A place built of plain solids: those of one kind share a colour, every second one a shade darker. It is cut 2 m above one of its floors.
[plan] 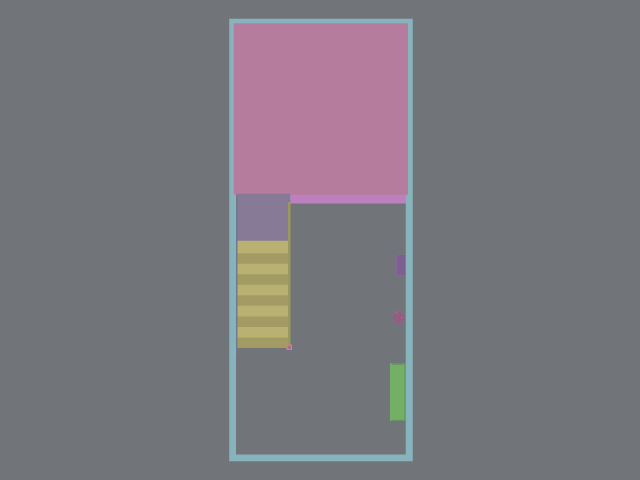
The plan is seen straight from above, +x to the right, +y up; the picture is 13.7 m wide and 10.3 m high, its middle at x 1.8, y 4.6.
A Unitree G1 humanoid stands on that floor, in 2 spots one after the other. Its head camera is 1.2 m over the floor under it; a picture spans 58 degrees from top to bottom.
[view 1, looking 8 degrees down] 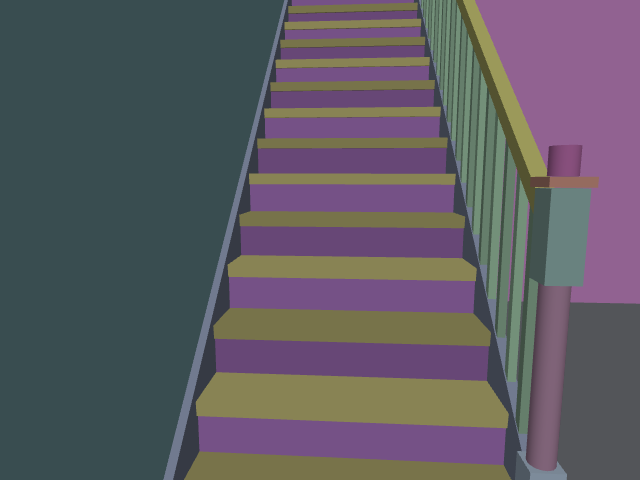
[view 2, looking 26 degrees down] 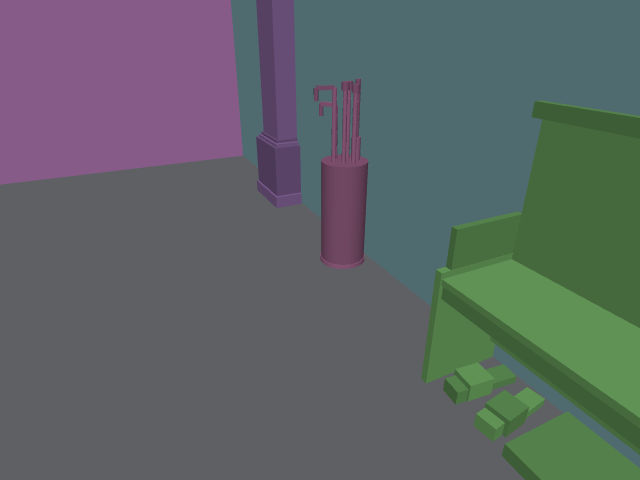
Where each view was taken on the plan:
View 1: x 0.58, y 1.09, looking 94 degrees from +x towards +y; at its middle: riser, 2.14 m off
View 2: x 2.40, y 1.00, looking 64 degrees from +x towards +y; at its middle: ground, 2.74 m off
